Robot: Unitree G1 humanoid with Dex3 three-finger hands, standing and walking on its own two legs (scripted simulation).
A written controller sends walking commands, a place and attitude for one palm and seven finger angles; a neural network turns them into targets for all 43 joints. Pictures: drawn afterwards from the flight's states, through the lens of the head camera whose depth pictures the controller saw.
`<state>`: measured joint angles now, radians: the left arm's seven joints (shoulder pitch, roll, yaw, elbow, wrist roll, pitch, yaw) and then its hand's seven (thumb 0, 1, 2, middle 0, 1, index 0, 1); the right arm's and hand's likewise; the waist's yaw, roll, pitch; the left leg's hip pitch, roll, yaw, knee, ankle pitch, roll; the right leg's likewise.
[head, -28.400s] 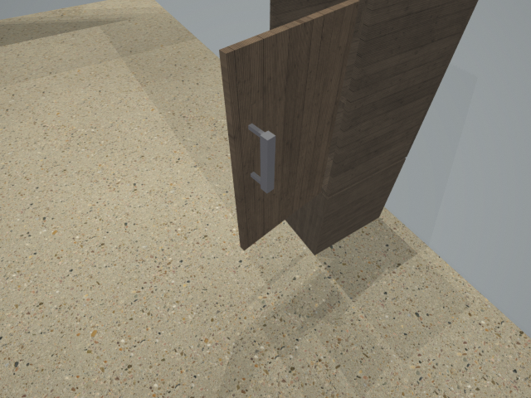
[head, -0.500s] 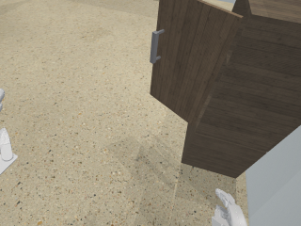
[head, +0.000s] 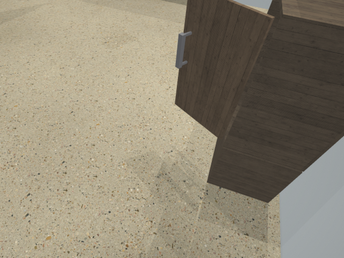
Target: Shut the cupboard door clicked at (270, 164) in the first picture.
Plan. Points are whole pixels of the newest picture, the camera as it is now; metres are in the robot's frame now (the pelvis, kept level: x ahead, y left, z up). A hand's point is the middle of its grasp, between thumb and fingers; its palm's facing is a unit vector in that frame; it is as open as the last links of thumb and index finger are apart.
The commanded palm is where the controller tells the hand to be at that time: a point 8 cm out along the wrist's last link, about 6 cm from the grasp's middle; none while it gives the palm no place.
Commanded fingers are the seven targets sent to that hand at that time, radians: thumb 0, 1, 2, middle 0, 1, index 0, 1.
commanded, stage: let the arm hang, fingers relaxed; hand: left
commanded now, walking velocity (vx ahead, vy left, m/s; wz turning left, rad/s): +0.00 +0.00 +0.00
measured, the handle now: (183, 50) +0.92 -0.01 +0.02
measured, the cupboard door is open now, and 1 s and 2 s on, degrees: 61 61 61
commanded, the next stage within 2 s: look to check the result in 0.70 s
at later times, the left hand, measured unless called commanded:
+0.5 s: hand out of the picture +0.01 +0.20 -0.17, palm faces -0.01 -0.98 -0.21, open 7.4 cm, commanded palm none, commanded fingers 0.00 0.90 0.90 -0.20 -0.30 -0.20 -0.30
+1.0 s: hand out of the picture +0.02 +0.21 -0.16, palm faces -0.01 -0.97 -0.24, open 7.4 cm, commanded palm none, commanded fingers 0.00 0.90 0.90 -0.20 -0.30 -0.20 -0.30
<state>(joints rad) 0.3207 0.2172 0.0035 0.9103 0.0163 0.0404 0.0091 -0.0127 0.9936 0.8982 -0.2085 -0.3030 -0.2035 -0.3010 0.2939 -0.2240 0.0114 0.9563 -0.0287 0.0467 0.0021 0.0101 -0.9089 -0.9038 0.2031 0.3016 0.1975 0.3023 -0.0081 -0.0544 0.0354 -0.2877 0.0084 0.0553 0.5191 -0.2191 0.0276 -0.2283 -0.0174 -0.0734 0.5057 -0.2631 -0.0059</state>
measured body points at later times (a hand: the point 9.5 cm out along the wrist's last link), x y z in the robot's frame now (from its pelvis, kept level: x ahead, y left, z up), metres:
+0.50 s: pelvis +0.00 +0.01 +0.01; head -0.01 +0.01 +0.46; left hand +0.02 +0.25 -0.15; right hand -0.01 -0.21 -0.15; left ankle +0.04 +0.10 -0.74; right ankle +0.01 -0.12 -0.74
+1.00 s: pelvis +0.02 +0.01 +0.01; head +0.03 +0.01 +0.46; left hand +0.02 +0.26 -0.15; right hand +0.02 -0.23 -0.15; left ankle +0.04 +0.10 -0.74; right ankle +0.01 -0.12 -0.74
